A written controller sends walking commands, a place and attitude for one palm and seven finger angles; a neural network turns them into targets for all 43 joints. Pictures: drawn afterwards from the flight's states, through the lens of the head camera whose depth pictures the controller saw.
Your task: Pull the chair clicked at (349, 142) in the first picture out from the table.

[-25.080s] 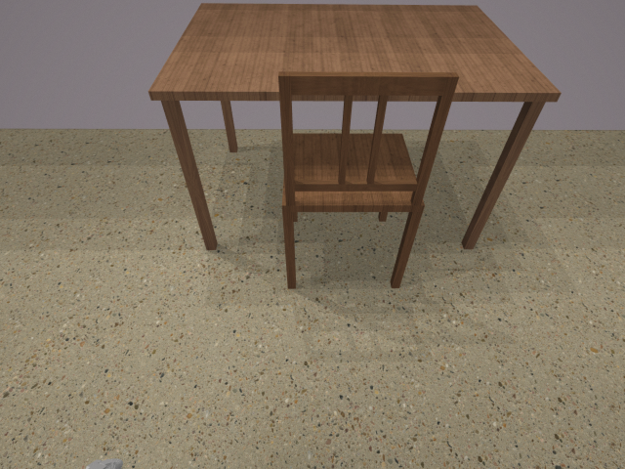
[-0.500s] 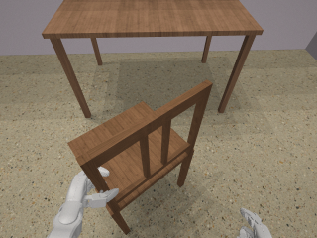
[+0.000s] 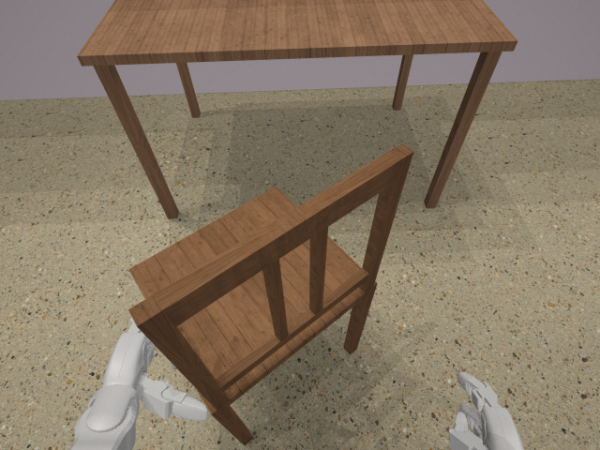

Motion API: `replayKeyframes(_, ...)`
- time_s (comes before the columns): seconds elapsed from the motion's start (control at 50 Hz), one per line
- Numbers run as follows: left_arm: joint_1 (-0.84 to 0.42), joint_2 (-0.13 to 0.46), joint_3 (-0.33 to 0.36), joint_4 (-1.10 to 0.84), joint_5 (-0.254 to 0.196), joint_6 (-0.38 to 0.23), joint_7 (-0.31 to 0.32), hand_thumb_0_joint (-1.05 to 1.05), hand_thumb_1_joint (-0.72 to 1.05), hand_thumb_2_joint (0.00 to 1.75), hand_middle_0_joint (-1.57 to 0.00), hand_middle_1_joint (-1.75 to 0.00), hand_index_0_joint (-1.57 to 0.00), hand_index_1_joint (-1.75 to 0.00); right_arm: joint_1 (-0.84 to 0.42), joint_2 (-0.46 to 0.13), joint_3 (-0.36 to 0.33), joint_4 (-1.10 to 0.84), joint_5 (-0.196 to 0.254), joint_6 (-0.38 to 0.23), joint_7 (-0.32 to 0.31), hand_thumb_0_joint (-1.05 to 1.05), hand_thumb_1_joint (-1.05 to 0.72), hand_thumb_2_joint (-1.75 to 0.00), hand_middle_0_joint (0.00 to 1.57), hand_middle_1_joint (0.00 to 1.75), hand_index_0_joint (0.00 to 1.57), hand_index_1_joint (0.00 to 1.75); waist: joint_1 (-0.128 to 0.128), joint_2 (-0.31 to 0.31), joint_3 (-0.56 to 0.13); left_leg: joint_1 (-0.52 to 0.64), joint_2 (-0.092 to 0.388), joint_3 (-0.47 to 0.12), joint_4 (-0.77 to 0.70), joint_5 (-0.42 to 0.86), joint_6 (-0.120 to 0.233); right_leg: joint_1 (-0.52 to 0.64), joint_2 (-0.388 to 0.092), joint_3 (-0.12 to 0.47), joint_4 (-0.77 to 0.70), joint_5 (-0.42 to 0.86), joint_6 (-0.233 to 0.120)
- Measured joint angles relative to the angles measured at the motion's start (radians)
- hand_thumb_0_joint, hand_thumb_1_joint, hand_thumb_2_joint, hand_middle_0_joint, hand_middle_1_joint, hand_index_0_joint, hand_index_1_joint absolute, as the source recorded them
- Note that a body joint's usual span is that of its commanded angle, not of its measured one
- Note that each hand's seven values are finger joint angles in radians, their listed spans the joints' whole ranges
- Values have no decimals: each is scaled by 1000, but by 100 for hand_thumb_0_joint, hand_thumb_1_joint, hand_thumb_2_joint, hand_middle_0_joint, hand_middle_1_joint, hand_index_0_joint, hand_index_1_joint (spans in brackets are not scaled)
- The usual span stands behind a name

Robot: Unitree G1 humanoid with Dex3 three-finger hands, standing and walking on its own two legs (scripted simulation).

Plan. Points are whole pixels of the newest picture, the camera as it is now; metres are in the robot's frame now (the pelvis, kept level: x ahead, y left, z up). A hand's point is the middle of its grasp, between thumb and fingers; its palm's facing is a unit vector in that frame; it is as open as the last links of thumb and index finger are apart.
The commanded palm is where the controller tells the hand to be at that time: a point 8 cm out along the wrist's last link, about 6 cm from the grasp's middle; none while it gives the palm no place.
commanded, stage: draw the fingers out of the gap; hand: left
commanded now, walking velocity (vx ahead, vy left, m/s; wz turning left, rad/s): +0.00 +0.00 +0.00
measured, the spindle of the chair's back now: (276, 303) +0.35 +0.05 -0.06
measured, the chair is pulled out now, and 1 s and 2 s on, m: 0.56 0.56 0.56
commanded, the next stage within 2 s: draw the hand back to the body in 0.86 s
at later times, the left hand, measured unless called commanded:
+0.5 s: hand (169, 420) +0.18 +0.18 -0.04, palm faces +0.03 -0.98 -0.21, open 17.5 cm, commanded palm +0.15 +0.23 -0.02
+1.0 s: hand out of the picture +0.11 +0.17 -0.04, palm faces +0.06 -0.98 -0.21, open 17.5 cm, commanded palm +0.08 +0.23 -0.01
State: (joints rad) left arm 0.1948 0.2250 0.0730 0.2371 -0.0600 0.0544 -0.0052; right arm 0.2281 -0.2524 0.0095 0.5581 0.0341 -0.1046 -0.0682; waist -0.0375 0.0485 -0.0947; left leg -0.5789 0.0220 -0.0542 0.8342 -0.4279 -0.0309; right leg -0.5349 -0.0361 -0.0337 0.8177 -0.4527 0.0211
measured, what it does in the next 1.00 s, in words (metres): stands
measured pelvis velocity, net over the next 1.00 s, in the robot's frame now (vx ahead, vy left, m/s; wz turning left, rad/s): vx -0.02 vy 0.00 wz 0.02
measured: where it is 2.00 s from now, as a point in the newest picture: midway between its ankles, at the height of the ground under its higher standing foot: outside the picture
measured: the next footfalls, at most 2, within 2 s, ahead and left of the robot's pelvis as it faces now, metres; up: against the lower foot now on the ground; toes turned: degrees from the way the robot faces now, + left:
none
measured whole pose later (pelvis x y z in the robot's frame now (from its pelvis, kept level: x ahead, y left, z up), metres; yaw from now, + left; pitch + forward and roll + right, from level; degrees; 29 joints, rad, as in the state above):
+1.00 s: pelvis -0.02 +0.00 -0.02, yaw +1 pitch +10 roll -1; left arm 0.70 0.21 0.01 -0.15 -0.05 0.08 -0.01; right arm 0.23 -0.21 -0.02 0.52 0.05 -0.13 -0.11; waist -0.02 0.06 -0.15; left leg -0.68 0.02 -0.09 0.98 -0.47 -0.04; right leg -0.62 -0.03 -0.07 0.94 -0.50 0.01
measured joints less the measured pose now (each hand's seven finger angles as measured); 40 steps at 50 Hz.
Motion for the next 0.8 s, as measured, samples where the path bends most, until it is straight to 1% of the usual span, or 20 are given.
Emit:
replayKeyframes(0.1, 24, 2, -14, -19, -5, 19, -18, -1, -54, 21, -3, -8, -3, -8, 4, -8, -2, -2, 0, -2, -2, 1, -90, -90, 21, 30, 20, 30, -5, 5, -8, -8, 0, -5, 10, -5, -1, -5, 0, -5, 7, -5, 0)
replayKeyframes(0.22, 63, 8, 7, -52, -6, 24, -16, -1, -54, 21, -1, -2, -1, -3, 12, -4, -7, -9, 1, 3, -8, 1, -90, -90, 21, 30, 20, 30, -7, -5, -10, -10, 3, -3, 16, -6, -3, -9, 3, -2, 16, -7, -3)
replayKeyframes(0.28, 106, 11, 6, -88, -8, 19, -13, -1, -54, 21, -1, -1, -1, -2, 18, -1, -11, -12, 3, 0, -8, 1, -90, -90, 21, 30, 20, 30, -8, -2, -14, -8, 4, -4, 17, -6, -3, -6, 4, -3, 15, -5, -3)
replayKeyframes(0.4, 183, 4, -19, -129, -11, 28, -21, -1, -54, 21, -1, 0, -1, -1, 18, 2, -11, -17, 5, -8, -13, 1, -90, -90, 21, 30, 20, 30, -8, 4, -20, -17, 1, -9, 32, -7, -2, -11, 2, -8, 26, -6, -1)
replayKeyframes(0.48, 223, -2, -42, -171, -3, 25, -10, -1, -54, 21, -1, 0, -1, -1, 18, 6, -10, -25, 3, -23, -18, 1, -90, -90, 21, 30, 20, 30, -2, 5, -18, -30, -2, -14, 48, -8, -1, -21, -1, -12, 41, -9, -2)
replayKeyframes(0.58, 265, -8, -51, -224, 2, 16, 2, -1, -54, 21, -1, 0, -1, -1, 13, 19, -7, -27, 5, -31, -21, 1, -90, -90, 21, 30, 20, 30, 4, 3, -25, -44, -4, -19, 64, -9, -2, -33, -2, -17, 58, -13, -3)
replayKeyframes(0.72, 329, -6, -55, -267, 4, 43, 0, -1, -54, 21, -1, 0, -1, 0, 4, 30, -4, -38, 8, -27, -24, 1, -90, -90, 21, 30, 20, 30, 5, 8, -36, -59, -3, -25, 86, -16, -4, -45, -1, -22, 78, -20, -5)
replayKeyframes(0.8, 392, -12, -65, -317, 1, 44, 1, -1, -54, 21, -1, 0, -1, 0, 5, 35, -10, -42, 10, -32, -28, 1, -90, -90, 21, 30, 20, 30, 7, 10, -44, -64, -3, -27, 97, -21, -5, -50, 0, -23, 87, -25, -6)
